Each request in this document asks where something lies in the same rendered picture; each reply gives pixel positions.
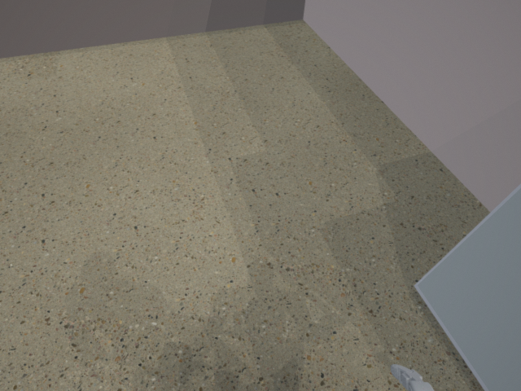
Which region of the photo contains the fridge door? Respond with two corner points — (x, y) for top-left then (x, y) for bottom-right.
(418, 188), (521, 391)

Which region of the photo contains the robot right hand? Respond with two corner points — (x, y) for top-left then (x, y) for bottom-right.
(391, 364), (434, 391)

